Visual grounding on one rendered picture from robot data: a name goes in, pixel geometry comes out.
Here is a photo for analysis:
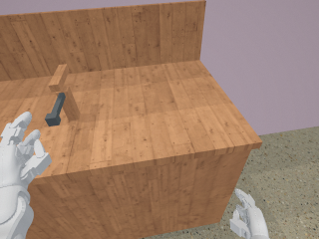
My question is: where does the counter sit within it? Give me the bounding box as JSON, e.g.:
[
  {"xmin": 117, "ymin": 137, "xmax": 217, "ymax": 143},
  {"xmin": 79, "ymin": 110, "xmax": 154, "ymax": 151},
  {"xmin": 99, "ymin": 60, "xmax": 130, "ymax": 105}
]
[{"xmin": 0, "ymin": 0, "xmax": 263, "ymax": 239}]

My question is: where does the robot left forearm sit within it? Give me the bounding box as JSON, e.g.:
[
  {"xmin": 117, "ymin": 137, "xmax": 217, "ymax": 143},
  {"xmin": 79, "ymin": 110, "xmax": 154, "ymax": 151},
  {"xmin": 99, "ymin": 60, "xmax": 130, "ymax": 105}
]
[{"xmin": 0, "ymin": 185, "xmax": 34, "ymax": 239}]

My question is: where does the robot left hand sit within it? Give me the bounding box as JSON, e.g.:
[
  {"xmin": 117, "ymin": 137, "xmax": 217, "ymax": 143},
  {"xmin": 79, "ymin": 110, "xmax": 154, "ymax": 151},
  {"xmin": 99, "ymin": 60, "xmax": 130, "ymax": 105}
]
[{"xmin": 0, "ymin": 112, "xmax": 52, "ymax": 190}]

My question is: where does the robot right hand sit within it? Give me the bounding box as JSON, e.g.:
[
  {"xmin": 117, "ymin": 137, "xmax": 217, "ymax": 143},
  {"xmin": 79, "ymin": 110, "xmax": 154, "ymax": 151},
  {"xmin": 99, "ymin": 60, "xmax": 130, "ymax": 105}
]
[{"xmin": 229, "ymin": 188, "xmax": 269, "ymax": 239}]

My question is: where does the tap lever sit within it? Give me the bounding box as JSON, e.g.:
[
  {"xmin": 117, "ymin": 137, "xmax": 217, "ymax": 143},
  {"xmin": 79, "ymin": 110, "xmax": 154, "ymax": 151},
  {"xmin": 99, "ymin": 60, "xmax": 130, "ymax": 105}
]
[{"xmin": 45, "ymin": 93, "xmax": 66, "ymax": 126}]

